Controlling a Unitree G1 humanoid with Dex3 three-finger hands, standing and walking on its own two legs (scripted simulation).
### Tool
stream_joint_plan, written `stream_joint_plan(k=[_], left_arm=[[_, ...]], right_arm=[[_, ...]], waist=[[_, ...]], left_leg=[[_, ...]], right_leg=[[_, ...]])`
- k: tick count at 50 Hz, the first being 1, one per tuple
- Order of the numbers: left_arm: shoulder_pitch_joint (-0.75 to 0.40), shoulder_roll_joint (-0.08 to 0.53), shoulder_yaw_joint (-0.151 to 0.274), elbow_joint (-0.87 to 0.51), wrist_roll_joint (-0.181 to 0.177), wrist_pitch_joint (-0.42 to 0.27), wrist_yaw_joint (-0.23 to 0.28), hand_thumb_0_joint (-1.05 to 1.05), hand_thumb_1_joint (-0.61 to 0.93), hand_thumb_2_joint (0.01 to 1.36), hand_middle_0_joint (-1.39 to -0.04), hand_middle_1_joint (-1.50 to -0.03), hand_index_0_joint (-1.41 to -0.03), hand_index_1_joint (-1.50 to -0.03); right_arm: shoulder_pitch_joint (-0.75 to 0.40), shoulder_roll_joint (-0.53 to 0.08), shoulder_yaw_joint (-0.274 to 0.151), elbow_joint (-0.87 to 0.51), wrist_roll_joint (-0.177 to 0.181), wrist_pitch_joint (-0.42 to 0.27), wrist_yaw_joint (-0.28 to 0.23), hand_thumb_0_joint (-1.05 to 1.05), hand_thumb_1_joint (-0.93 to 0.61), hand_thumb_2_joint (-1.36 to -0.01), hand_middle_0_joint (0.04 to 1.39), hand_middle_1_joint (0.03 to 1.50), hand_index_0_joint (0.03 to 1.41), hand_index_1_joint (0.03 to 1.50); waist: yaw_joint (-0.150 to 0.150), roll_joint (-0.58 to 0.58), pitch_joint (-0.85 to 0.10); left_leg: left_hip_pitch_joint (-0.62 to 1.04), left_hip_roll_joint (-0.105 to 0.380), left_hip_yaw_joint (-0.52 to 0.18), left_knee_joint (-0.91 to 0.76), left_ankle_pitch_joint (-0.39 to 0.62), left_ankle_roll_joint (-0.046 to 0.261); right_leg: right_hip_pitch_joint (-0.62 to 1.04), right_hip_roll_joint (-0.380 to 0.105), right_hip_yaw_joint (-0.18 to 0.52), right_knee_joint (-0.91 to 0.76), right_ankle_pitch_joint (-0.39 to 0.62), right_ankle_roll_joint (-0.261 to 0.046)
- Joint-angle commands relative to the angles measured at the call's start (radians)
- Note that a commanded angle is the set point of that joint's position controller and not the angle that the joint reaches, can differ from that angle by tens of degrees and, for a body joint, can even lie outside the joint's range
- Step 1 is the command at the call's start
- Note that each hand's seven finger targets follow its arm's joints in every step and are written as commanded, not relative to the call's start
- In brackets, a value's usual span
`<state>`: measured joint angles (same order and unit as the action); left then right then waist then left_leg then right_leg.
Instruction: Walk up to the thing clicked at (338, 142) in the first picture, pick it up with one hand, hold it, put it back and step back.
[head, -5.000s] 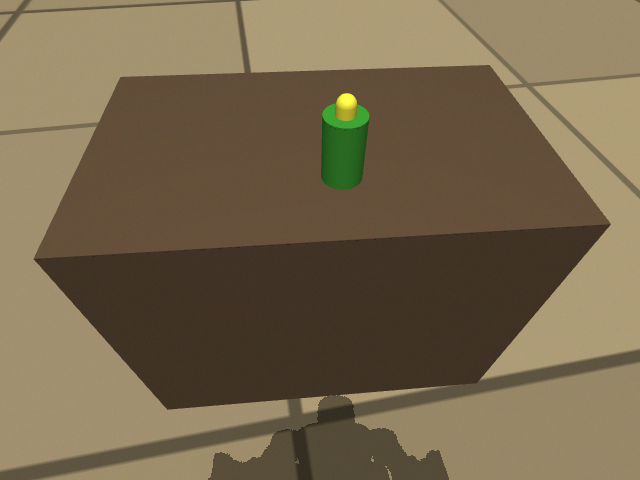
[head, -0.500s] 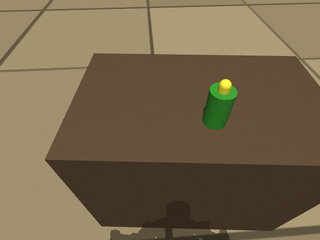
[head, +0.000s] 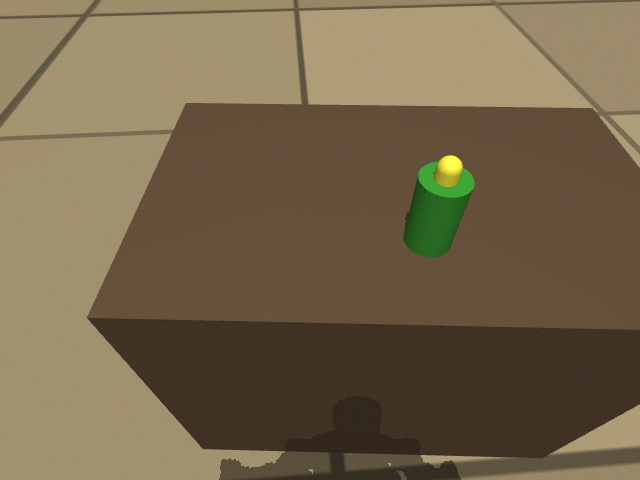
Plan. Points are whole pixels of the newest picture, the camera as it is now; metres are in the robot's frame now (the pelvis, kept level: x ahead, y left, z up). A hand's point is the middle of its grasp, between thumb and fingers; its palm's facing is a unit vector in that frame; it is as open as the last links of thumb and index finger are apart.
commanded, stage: stand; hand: right
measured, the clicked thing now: (438, 203) +0.49 -0.17 +0.05
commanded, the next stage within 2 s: rise first in 0.70 s
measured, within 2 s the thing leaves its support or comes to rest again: neither
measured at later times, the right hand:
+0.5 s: hand out of the picture +0.08 -0.25 -0.16, palm faces -0.04 +0.94 -0.33, open 7.4 cm
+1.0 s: hand (504, 479) +0.16 -0.24 -0.14, palm faces +0.14 +0.94 -0.32, open 10.0 cm
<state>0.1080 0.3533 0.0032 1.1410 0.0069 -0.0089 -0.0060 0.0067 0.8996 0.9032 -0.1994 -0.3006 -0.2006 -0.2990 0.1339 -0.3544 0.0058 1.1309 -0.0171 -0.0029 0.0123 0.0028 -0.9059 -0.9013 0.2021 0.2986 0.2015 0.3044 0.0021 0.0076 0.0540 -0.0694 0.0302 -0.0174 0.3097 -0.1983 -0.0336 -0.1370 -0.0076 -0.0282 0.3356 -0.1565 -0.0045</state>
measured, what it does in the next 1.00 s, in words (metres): stands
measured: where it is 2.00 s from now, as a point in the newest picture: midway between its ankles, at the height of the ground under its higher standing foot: outside the picture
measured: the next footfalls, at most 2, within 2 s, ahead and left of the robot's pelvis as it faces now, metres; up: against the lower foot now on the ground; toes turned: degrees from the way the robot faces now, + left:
none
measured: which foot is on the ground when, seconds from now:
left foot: down 0.00-1.00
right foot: down 0.00-1.00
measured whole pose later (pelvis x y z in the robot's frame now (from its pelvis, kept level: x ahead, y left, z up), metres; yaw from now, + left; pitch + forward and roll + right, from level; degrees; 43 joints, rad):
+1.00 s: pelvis -0.01 +0.01 -0.01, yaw +0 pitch +1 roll +0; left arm 0.04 0.29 0.08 0.94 -0.06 -0.10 0.06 0.01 0.60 0.61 -0.10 -0.14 -0.09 -0.15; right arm 0.02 -0.30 -0.09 0.92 0.05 -0.09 -0.06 0.01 -0.61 -0.60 0.11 0.14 0.10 0.14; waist -0.01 0.00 0.07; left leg -0.23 0.02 -0.01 0.46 -0.25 -0.02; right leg -0.30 -0.02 -0.02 0.47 -0.20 0.00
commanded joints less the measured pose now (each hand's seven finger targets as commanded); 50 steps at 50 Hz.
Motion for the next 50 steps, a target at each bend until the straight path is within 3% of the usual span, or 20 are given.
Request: stream_joint_plan(k=[1, 9, 19, 29, 39, 40, 41, 42, 43, 44, 45, 47, 48, 49, 50], left_arm=[[-0.043, 0.223, 0.039, -0.067, 0.001, -0.026, 0.013, 0.000, 0.899, 0.900, -0.200, -0.300, -0.200, -0.300], [-0.041, 0.226, 0.038, -0.066, -0.002, -0.027, 0.013, 0.000, 0.899, 0.900, -0.200, -0.300, -0.200, -0.300], [-0.040, 0.219, 0.036, -0.070, 0.000, -0.027, 0.015, 0.000, 0.899, 0.900, -0.200, -0.300, -0.200, -0.300], [-0.044, 0.224, 0.040, -0.068, 0.000, -0.025, 0.015, 0.000, 0.899, 0.900, -0.200, -0.300, -0.200, -0.300], [-0.045, 0.219, 0.038, -0.074, 0.000, -0.024, 0.014, 0.000, 0.899, 0.900, -0.200, -0.300, -0.200, -0.300], [-0.043, 0.219, 0.039, -0.072, 0.000, -0.023, 0.014, 0.000, 0.819, 0.820, -0.120, -0.220, -0.120, -0.220], [-0.394, 0.054, 0.023, -0.423, -0.087, -0.134, 0.021, 0.000, 0.739, 0.740, -0.057, -0.140, -0.040, -0.140], [-0.331, 0.084, 0.011, -0.453, -0.109, -0.153, 0.042, 0.000, 0.659, 0.660, -0.051, -0.060, -0.027, -0.078], [-0.220, 0.149, 0.041, -0.377, -0.109, -0.145, 0.057, 0.000, 0.579, 0.580, -0.052, -0.054, -0.031, -0.076], [-0.161, 0.175, 0.077, -0.322, -0.109, -0.133, 0.068, 0.000, 0.499, 0.500, -0.049, -0.052, -0.032, -0.071], [-0.124, 0.250, 0.157, -0.300, -0.100, -0.124, 0.082, 0.000, 0.419, 0.420, -0.047, -0.052, -0.036, -0.063], [-0.119, 0.165, 0.133, -0.279, -0.077, -0.130, 0.087, 0.000, 0.259, 0.260, -0.043, -0.047, -0.042, -0.049], [-0.116, 0.163, 0.157, -0.311, -0.062, -0.135, 0.084, 0.000, 0.186, 0.196, -0.045, -0.048, -0.049, -0.043], [-0.010, 0.144, 0.180, -0.295, -0.046, -0.128, 0.080, 0.000, 0.135, 0.179, -0.043, -0.049, -0.052, -0.041], [0.067, 0.144, 0.197, -0.269, -0.041, -0.116, 0.083, 0.000, 0.080, 0.143, -0.042, -0.047, -0.059, -0.030]], right_arm=[[-0.041, -0.211, -0.043, -0.061, 0.006, -0.022, -0.018, 0.000, -0.900, -0.900, 0.200, 0.300, 0.200, 0.300], [-0.037, -0.206, -0.040, -0.059, 0.007, -0.021, -0.019, 0.000, -0.900, -0.900, 0.200, 0.300, 0.200, 0.300], [-0.043, -0.213, -0.043, -0.067, 0.007, -0.021, -0.021, 0.000, -0.900, -0.900, 0.200, 0.300, 0.200, 0.300], [-0.043, -0.207, -0.041, -0.067, 0.006, -0.021, -0.021, 0.000, -0.900, -0.900, 0.200, 0.300, 0.200, 0.300], [-0.043, -0.208, -0.042, -0.068, 0.006, -0.021, -0.022, 0.000, -0.900, -0.900, 0.200, 0.300, 0.200, 0.300], [-0.043, -0.209, -0.042, -0.068, 0.005, -0.022, -0.022, 0.000, -0.820, -0.820, 0.120, 0.220, 0.120, 0.220], [-0.394, -0.026, -0.009, -0.419, 0.082, -0.099, -0.032, 0.000, -0.740, -0.740, 0.062, 0.140, 0.056, 0.140], [-0.381, -0.068, -0.015, -0.475, 0.119, -0.144, -0.053, 0.000, -0.660, -0.660, 0.056, 0.060, 0.052, 0.060], [-0.264, -0.151, -0.053, -0.375, 0.118, -0.141, -0.071, 0.000, -0.580, -0.580, 0.056, 0.049, 0.052, 0.049], [-0.227, -0.169, -0.084, -0.297, 0.115, -0.128, -0.085, 0.000, -0.500, -0.500, 0.056, 0.048, 0.053, 0.048], [-0.208, -0.254, -0.166, -0.284, 0.102, -0.123, -0.099, 0.000, -0.420, -0.420, 0.056, 0.049, 0.052, 0.049], [-0.199, -0.181, -0.156, -0.287, 0.080, -0.132, -0.102, 0.000, -0.260, -0.260, 0.053, 0.050, 0.051, 0.050], [-0.177, -0.191, -0.187, -0.331, 0.065, -0.132, -0.100, 0.000, -0.180, -0.202, 0.054, 0.049, 0.052, 0.049], [-0.025, -0.207, -0.238, -0.348, 0.052, -0.125, -0.100, 0.000, -0.102, -0.187, 0.053, 0.050, 0.051, 0.050], [0.074, -0.203, -0.252, -0.307, 0.051, -0.112, -0.102, 0.000, -0.047, -0.170, 0.053, 0.050, 0.051, 0.050]], waist=[[0.000, 0.005, -0.078], [-0.002, -0.015, -0.066], [-0.002, -0.010, -0.093], [-0.001, -0.011, -0.065], [-0.001, 0.003, -0.073], [-0.001, -0.003, -0.070], [0.013, -0.077, -0.080], [-0.020, -0.022, -0.112], [-0.008, -0.020, -0.064], [-0.004, 0.005, -0.067], [-0.002, -0.037, -0.112], [-0.008, -0.040, -0.206], [-0.016, -0.039, -0.239], [-0.027, -0.043, -0.270], [-0.023, -0.042, -0.261]], left_leg=[[-0.040, 0.098, -0.066, -0.051, 0.101, 0.045], [-0.044, 0.097, -0.067, -0.053, 0.104, 0.043], [-0.016, 0.102, -0.060, -0.041, 0.171, 0.044], [-0.033, 0.101, -0.064, -0.062, 0.120, 0.044], [-0.032, 0.104, -0.062, -0.056, 0.127, 0.044], [-0.031, 0.102, -0.063, -0.059, 0.116, 0.042], [-0.178, -0.033, 0.045, 0.067, 0.069, 0.036], [-0.115, -0.046, 0.060, 0.028, -0.023, 0.045], [-0.145, -0.042, 0.058, 0.024, -0.065, 0.046], [-0.191, -0.048, 0.066, 0.056, -0.049, 0.041], [-0.184, -0.039, 0.062, 0.078, -0.021, 0.042], [-0.183, -0.037, 0.052, 0.102, 0.030, 0.046], [-0.173, -0.040, 0.051, 0.107, 0.054, 0.049], [-0.143, -0.041, 0.054, 0.110, 0.105, 0.049], [-0.119, -0.041, 0.056, 0.103, 0.172, 0.044]], right_leg=[[0.051, -0.125, 0.111, -0.053, 0.116, -0.018], [0.044, -0.123, 0.113, -0.056, 0.108, -0.016], [0.064, -0.127, 0.105, -0.046, 0.202, -0.017], [0.051, -0.122, 0.105, -0.051, 0.135, -0.016], [0.053, -0.125, 0.109, -0.045, 0.149, -0.019], [0.050, -0.125, 0.109, -0.045, 0.132, -0.020], [-0.066, -0.007, -0.005, 0.045, 0.039, -0.003], [-0.019, -0.021, 0.013, -0.007, -0.046, 0.003], [-0.045, -0.014, 0.012, -0.003, -0.093, -0.002], [-0.077, -0.010, 0.006, 0.013, -0.077, -0.004], [-0.062, -0.008, 0.002, 0.039, -0.041, -0.001], [-0.052, -0.011, 0.005, 0.078, 0.041, 0.000], [-0.041, -0.010, 0.005, 0.078, 0.061, 0.000], [-0.026, -0.004, 0.001, 0.085, 0.114, -0.002], [-0.013, 0.004, -0.007, 0.081, 0.174, -0.003]])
